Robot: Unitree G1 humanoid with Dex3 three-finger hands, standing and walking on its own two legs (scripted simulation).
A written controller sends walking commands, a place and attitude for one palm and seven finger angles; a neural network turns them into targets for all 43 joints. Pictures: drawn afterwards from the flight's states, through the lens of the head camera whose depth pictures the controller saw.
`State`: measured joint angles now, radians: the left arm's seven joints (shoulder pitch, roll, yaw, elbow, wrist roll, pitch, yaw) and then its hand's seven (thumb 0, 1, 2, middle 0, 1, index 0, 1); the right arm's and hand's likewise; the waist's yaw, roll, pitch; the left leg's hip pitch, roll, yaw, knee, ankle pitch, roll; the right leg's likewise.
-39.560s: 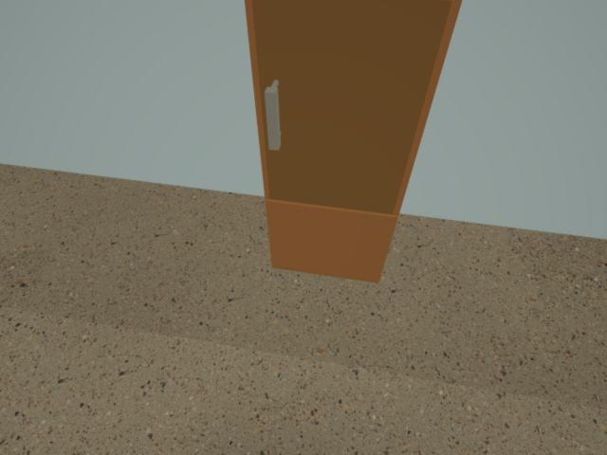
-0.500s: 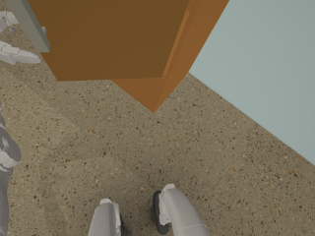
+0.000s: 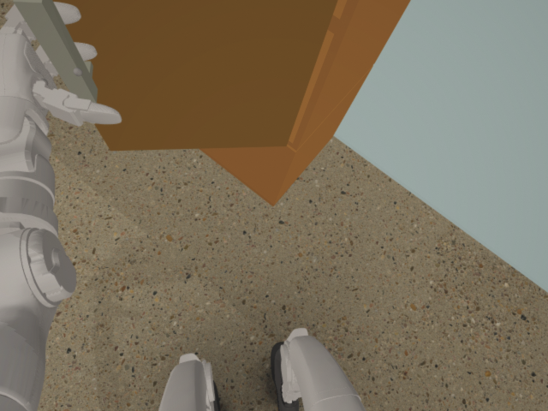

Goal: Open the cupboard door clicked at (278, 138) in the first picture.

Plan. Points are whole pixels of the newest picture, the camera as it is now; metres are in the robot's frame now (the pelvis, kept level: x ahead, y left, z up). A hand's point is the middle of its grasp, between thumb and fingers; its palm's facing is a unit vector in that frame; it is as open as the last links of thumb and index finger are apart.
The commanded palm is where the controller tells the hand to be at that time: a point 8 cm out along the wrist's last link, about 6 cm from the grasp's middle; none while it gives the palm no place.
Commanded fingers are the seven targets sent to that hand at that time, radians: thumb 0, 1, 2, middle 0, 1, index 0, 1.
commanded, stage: slide the fingers in behind the handle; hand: left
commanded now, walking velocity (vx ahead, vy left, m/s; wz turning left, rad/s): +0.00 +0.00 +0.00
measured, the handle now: (65, 40) +0.60 +0.21 +0.07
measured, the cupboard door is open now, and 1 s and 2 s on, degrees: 44 44 76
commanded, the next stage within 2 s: close the thumb around the handle in 0.38 s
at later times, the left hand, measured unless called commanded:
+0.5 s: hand (78, 74) +0.55 +0.19 +0.06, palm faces +0.00 -1.00 -0.02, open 14.0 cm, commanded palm +0.54 +0.22 +0.07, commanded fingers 0.00 -0.39 0.35 -0.31 -1.21 -0.31 -1.21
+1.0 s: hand (82, 72) +0.56 +0.19 +0.06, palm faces +0.00 -1.00 -0.02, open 7.1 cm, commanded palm +0.54 +0.22 +0.07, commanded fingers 0.00 0.90 0.90 -0.40 -1.35 -0.40 -1.35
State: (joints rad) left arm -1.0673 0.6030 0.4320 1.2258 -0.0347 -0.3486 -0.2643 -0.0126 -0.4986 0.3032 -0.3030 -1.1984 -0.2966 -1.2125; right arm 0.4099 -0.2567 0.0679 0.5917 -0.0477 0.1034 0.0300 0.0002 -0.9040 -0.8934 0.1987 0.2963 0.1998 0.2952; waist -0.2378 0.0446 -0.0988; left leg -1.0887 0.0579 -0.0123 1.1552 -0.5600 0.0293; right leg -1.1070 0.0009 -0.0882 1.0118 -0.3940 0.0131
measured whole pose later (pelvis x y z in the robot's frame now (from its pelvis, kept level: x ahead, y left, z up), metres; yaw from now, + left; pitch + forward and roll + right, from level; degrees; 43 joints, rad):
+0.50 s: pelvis -0.01 -0.01 +0.00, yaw +0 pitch +28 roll -5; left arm -1.08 0.63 0.44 1.25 -0.03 -0.37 -0.27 -0.01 -0.50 0.30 -0.30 -1.20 -0.30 -1.20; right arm 0.41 -0.27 0.06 0.59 -0.04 0.09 0.02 0.00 -0.90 -0.89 0.20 0.30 0.20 0.30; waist -0.24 0.04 -0.09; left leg -1.10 0.06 -0.01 1.17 -0.55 0.02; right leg -1.13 0.00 -0.08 1.04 -0.39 0.01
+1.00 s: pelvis -0.01 +0.00 +0.00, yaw +0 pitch +28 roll -5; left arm -1.09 0.63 0.44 1.26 -0.02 -0.36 -0.25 0.00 0.48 0.72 -0.37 -1.30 -0.37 -1.31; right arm 0.42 -0.26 0.07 0.60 -0.05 0.09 0.02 0.00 -0.90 -0.89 0.20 0.30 0.20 0.30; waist -0.25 0.05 -0.09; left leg -1.10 0.06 0.00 1.16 -0.56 0.03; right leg -1.13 0.00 -0.08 1.03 -0.39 0.01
